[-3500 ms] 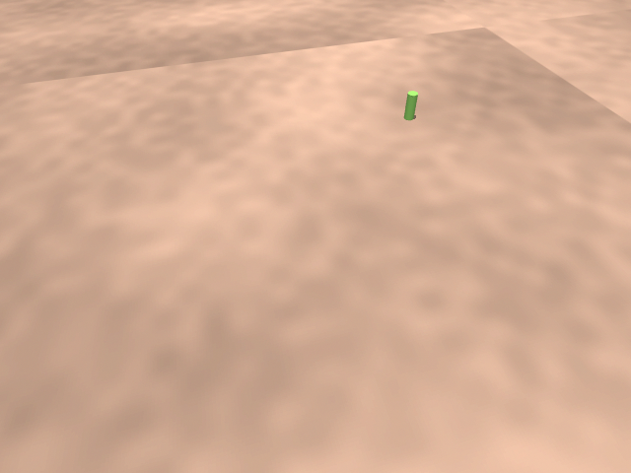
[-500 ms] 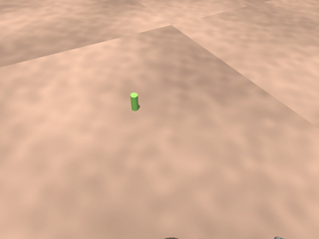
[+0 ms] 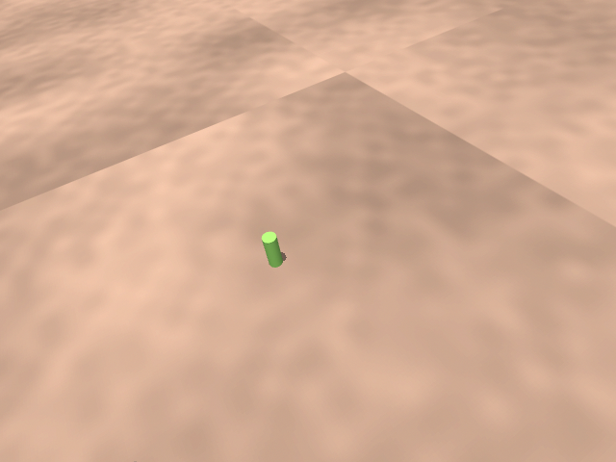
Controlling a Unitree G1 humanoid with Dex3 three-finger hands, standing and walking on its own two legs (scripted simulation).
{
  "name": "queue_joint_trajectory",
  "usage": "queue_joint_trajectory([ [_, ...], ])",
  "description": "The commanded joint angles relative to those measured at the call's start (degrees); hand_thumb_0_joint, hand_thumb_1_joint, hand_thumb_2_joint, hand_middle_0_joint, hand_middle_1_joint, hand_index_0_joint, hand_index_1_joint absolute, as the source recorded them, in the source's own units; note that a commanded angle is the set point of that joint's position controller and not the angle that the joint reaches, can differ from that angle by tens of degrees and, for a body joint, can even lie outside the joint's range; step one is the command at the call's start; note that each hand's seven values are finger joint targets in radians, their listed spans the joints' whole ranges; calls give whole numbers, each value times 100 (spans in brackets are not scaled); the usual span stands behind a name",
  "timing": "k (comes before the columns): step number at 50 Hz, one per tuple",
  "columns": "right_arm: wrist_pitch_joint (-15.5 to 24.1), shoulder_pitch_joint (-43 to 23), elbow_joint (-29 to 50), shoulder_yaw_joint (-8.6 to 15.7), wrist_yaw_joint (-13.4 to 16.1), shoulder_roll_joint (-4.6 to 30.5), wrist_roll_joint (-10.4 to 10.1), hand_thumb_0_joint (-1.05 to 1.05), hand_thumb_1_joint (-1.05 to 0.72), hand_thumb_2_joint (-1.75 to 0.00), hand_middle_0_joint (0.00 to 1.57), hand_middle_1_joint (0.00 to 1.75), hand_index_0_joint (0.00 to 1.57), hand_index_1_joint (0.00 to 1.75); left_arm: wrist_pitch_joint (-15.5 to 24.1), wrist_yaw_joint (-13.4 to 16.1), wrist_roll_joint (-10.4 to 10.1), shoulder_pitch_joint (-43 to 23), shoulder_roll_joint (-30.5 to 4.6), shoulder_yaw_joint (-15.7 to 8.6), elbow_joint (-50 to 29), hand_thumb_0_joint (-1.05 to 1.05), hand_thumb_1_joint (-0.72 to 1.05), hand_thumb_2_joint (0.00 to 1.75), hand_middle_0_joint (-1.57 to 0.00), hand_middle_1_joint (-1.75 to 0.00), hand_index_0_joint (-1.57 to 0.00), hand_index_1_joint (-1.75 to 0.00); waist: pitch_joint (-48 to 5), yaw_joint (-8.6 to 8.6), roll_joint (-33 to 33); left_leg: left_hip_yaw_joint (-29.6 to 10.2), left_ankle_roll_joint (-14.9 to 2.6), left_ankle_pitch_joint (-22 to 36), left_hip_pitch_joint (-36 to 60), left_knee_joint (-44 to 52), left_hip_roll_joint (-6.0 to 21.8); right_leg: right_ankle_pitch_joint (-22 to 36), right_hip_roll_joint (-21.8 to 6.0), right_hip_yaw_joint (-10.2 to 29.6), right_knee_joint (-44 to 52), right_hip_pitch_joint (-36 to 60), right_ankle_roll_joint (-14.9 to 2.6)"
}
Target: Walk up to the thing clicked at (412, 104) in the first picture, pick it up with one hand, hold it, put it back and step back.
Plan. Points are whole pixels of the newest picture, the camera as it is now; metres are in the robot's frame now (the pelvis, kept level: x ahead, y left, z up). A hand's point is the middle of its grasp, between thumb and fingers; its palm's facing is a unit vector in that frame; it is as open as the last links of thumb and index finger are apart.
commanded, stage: walk up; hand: left
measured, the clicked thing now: (272, 250) +1.03 +0.28 -0.70
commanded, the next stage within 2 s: none
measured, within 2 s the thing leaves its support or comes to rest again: neither
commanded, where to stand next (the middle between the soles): +0.66 +0.08 m, yaw +1 degrees
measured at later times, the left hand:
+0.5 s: hand (128, 443) +0.20 +0.34 -0.17, palm faces -0.01 -0.95 -0.32, open 7.4 cm
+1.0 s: hand (188, 290) +0.46 +0.29 -0.12, palm faces -0.04 -0.91 -0.41, open 7.4 cm
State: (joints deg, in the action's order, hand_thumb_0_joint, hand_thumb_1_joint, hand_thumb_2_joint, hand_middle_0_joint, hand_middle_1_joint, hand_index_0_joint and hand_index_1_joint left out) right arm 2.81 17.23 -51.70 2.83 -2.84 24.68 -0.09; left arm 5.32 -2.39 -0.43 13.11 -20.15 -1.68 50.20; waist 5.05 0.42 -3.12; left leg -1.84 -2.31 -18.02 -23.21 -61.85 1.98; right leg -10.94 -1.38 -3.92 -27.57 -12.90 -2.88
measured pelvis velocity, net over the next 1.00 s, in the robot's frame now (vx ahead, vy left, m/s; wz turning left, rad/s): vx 0.36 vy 0.03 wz -0.02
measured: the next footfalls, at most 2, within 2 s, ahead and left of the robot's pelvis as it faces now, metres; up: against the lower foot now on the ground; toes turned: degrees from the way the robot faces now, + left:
left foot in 0.34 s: +0.29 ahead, +0.17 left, +0.00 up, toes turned +7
right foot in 0.88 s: +0.47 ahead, -0.08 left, +0.00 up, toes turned -4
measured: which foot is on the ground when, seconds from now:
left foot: up 0.00-0.32, down 0.34-0.90, up 0.92-1.00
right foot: down 0.00-0.38, up 0.40-0.86, down 0.88-1.00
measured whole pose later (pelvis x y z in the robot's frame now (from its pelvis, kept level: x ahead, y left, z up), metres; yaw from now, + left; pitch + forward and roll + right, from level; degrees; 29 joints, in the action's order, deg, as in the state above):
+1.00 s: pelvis +0.36 +0.03 -0.01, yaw -1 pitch -3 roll +3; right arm 1.7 19.1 -50.8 2.4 -2.1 23.6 0.2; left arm 5.2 -2.3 0.0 12.7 -21.1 -2.3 49.5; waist 6.5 -0.3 -2.4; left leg 1.8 -2.3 -26.9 -15.6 -58.2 0.3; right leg -11.6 -2.7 -2.6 -33.3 -18.5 -2.1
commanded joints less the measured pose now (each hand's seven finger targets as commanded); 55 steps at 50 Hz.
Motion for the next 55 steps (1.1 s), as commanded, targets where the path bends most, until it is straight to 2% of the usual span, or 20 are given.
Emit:
queue_joint_trajectory([
  [1, -24, 465, 231, 370, -28, 922, 44, 0, -90, -90, 20, 30, 20, 30, 176, 97, 30, 192, -1638, -495, -363, 0, 90, 90, -20, -30, -20, -30, -117, -60, 1087, -141, 140, 781, -601, 305, 108, 280, -1086, 948, 1632, 200, -485],
  [7, -35, -404, 480, 422, -134, 921, 141, 0, -90, -90, 20, 30, 20, 30, 157, 104, 111, 493, -1766, -607, -376, 0, 90, 90, -20, -30, -20, -30, 308, 177, 965, -196, 308, 1109, -1144, 1658, 343, -930, -1239, 910, 1925, 407, -514],
  [12, 93, -849, 615, 362, -178, 849, 183, 0, -90, -90, 20, 30, 20, 30, 129, 109, 81, 643, -1798, -603, -389, 0, 90, 90, -20, -30, -20, -30, 116, 254, 877, 114, 147, 1097, -374, 2761, 490, 258, -1395, 678, 1226, 544, -766],
  [16, 176, -37, 351, 456, -113, 1027, 180, 0, -90, -90, 20, 30, 20, 30, 58, 123, 88, 572, -1845, -546, -447, 0, 90, 90, -20, -30, -20, -30, -378, -229, 372, 403, -109, 834, 1348, 3297, 133, 1024, -1241, 545, -147, 121, -621],
  [17, 222, 650, 153, 567, -47, 1318, 225, 0, -90, -90, 20, 30, 20, 30, 33, 121, 81, 801, -1588, -449, -462, 0, 90, 90, -20, -30, -20, -30, -844, -515, -431, 180, -321, 343, 2394, 3513, 140, 1151, -769, 202, -1619, -304, -426],
  [18, 243, 1074, 169, 713, 34, 1778, 294, 0, -90, -90, 20, 30, 20, 30, 15, 112, 15, 1152, -1117, -298, -504, 0, 90, 90, -20, -30, -20, -30, -1211, -601, -1749, -1499, -667, -391, 3253, 3867, 1262, -330, -175, -135, -3171, -1453, -84],
  [19, 258, 883, 364, 719, 70, 1923, 160, 0, -90, -90, 20, 30, 20, 30, -38, 135, 0, 1263, -1280, -354, -415, 0, 90, 90, -20, -30, -20, -30, -1058, -510, -1371, -3514, -1049, -1221, 3288, 4714, 2121, -1996, 456, 204, -3719, -2388, 0],
  [20, 231, 668, 398, 745, 54, 1901, 11, 0, -90, -90, 20, 30, 20, 30, -96, 193, 72, 1024, -1752, -434, -297, 0, 90, 90, -20, -30, -20, -30, -781, -495, -870, -3633, -1299, -1642, 2794, 4829, 2294, -1980, 36, 700, -4118, -2418, -78],
  [24, 281, -16, 586, 445, 131, 1222, -39, 0, -90, -90, 20, 30, 20, 30, -146, 58, -24, 1273, -1613, -386, -2, 0, 90, 90, -20, -30, -20, -30, -155, -45, -365, -884, -345, 523, 1448, 4839, 1257, -695, -315, 1012, -3334, -1635, 96],
  [28, 361, -29, 690, 477, 133, 1242, -3, 0, -90, -90, 20, 30, 20, 30, -239, 3, 49, 1117, -1468, -394, -12, 0, 90, 90, -20, -30, -20, -30, -15, -60, -497, -546, -790, 428, 1262, 5081, 1305, -259, -384, 792, -3084, -1757, 289],
  [34, 351, 148, 674, 511, 109, 1282, 28, 0, -90, -90, 20, 30, 20, 30, -226, -123, 105, 283, -1370, -409, -199, 0, 90, 90, -20, -30, -20, -30, 373, -236, -368, -325, -879, -110, 1391, 5322, 1238, 208, -568, 613, -1860, -2084, 382],
  [41, 229, 247, 746, 492, 111, 1271, 49, 0, -90, -90, 20, 30, 20, 30, -68, -110, 114, -89, -1221, -376, -287, 0, 90, 90, -20, -30, -20, -30, -175, -238, -268, -19, -862, 2169, 1897, 4128, 1211, 162, -269, 94, -366, -980, 154],
  [43, 191, 205, 850, 419, 142, 1115, 18, 0, -90, -90, 20, 30, 20, 30, 25, -8, 120, 723, -1417, -471, -48, 0, 90, 90, -20, -30, -20, -30, -780, 208, 354, 161, -624, 2459, 1692, 2816, 1010, 370, -211, 251, 160, 406, 6],
  [44, 187, 471, 859, 292, 130, 799, 16, 0, -90, -90, 20, 30, 20, 30, 87, 54, 156, 1118, -1711, -584, 87, 0, 90, 90, -20, -30, -20, -30, -1175, 326, 1111, 475, -465, 1826, 1100, 1691, 588, 133, -339, 469, 319, 1378, -91],
  [45, 194, 836, 922, 151, 111, 442, 7, 0, -90, -90, 20, 30, 20, 30, 105, 122, 151, 1432, -2124, -725, 30, 0, 90, 90, -20, -30, -20, -30, -1609, 361, 2185, 650, -212, -197, 219, 558, 97, -308, -1638, 2301, 519, 2139, -355],
  [46, 129, 624, 814, 255, 138, 906, -13, 0, -90, -90, 20, 30, 20, 30, 63, 133, 96, 1334, -2337, -734, -1, 0, 90, 90, -20, -30, -20, -30, -1158, 473, 1988, 472, -67, -1296, -1056, 0, -432, -720, -2280, 3881, 1167, 2350, -944],
  [47, 84, 374, 723, 332, 199, 1248, 41, 0, -90, -90, 20, 30, 20, 30, 29, 135, 35, 1206, -2306, -712, -89, 0, 90, 90, -20, -30, -20, -30, -901, 488, 1543, 100, -54, -1320, -1110, -371, -125, -579, -2424, 3973, 1119, 1923, -1229],
  [50, 40, 515, 443, 310, 153, 1042, -69, 0, -90, -90, 20, 30, 20, 30, 27, 202, -51, 646, -1763, -538, -282, 0, 90, 90, -20, -30, -20, -30, -378, 112, 1143, -357, 7, -494, -816, -164, 94, 689, -1529, 1970, 1052, 1025, -603],
  [53, -48, 648, 329, 294, 82, 862, 7, 0, -90, -90, 20, 30, 20, 30, 82, 193, -7, 564, -1629, -484, -360, 0, 90, 90, -20, -30, -20, -30, -317, 3, 1196, -168, 79, 104, -463, 150, -22, 1591, -1151, 1162, 1045, 575, -548],
  [55, -95, 517, 355, 326, 42, 838, 32, 0, -90, -90, 20, 30, 20, 30, 103, 186, 23, 580, -1619, -485, -460, 0, 90, 90, -20, -30, -20, -30, -156, 19, 1189, -153, 164, 412, -614, 359, 3, 1249, -1153, 991, 1273, 441, -589],
])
